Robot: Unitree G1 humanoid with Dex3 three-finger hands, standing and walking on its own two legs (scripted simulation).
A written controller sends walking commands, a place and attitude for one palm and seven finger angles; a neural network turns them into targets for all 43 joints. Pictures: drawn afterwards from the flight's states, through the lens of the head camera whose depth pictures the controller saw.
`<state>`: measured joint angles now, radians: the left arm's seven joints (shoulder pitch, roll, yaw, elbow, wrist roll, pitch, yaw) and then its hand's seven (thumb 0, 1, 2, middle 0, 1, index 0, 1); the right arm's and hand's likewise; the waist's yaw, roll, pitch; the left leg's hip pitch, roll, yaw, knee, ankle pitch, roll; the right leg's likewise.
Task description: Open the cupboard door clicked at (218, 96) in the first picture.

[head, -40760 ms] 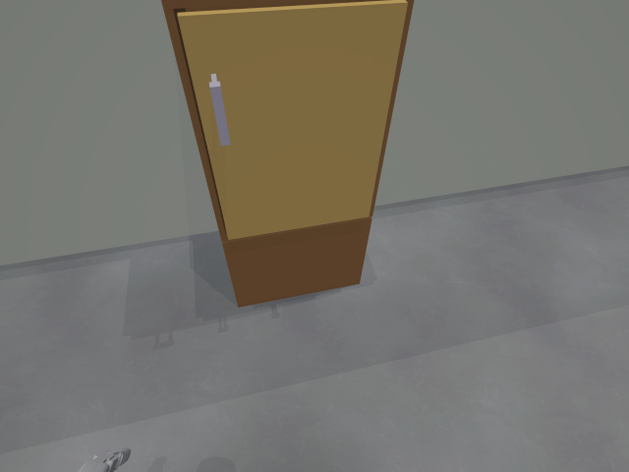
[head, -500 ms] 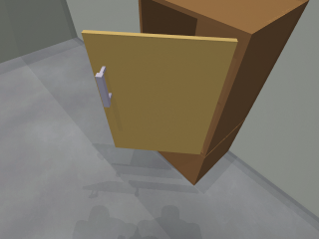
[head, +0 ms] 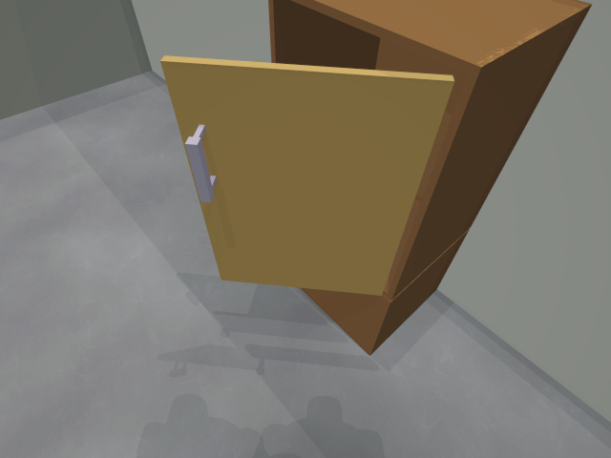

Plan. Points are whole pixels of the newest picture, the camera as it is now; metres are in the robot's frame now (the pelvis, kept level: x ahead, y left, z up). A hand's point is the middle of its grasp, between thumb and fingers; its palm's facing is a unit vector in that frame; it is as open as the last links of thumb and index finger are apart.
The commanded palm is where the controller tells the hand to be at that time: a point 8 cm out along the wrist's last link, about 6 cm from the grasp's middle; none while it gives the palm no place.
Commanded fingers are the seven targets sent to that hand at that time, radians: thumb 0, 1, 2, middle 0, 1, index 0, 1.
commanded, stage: look again from close up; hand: left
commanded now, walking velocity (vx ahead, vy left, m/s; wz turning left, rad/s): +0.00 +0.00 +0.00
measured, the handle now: (204, 164) +0.56 +0.22 +0.05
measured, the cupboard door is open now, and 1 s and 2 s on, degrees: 42 42 42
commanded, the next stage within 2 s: raise the hand with hooked fingers in 0.18 s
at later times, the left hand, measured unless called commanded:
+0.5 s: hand (154, 388) +0.20 +0.21 -0.01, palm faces +0.22 -0.97 -0.07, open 7.6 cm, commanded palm +0.11 +0.25 -0.06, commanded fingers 0.00 0.62 0.78 -0.22 -0.48 -0.22 -0.48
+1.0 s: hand (141, 400) +0.19 +0.22 -0.02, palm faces -0.14 -0.99 -0.07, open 10.4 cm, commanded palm +0.15 +0.29 -0.01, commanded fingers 0.00 0.04 0.53 -0.26 -0.86 -0.26 -0.86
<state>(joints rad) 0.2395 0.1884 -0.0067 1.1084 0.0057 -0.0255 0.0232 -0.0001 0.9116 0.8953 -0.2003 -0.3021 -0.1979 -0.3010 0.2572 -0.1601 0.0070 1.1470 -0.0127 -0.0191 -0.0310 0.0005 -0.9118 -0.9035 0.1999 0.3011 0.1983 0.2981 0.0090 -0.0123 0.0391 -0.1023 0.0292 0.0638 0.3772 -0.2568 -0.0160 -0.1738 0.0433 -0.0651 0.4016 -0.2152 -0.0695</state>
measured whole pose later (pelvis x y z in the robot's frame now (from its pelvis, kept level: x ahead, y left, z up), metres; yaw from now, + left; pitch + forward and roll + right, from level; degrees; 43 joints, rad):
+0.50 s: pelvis -0.02 +0.02 -0.02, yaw +2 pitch +3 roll +1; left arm 0.30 0.18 0.07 0.25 -0.21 -0.27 0.01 0.01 0.85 0.86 -0.20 -0.36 -0.20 -0.36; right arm 0.25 -0.25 -0.01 0.79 0.03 -0.27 -0.07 0.01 -0.91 -0.90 0.20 0.30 0.20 0.30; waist -0.03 0.04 -0.05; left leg -0.32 -0.01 0.03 0.61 -0.33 0.01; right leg -0.38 -0.01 -0.09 0.62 -0.29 -0.04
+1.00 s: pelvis -0.04 +0.04 -0.07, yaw +3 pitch +11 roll -3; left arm 0.25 0.29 0.14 0.00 -0.26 -0.33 -0.39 0.00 0.26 0.62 -0.24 -0.71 -0.24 -0.71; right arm 0.20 -0.19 0.07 0.54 0.04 -0.21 -0.05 0.01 -0.91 -0.90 0.20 0.30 0.20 0.30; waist 0.02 0.03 -0.08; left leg -0.76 0.01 0.00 1.08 -0.51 0.04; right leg -0.77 -0.02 -0.13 1.00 -0.43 -0.03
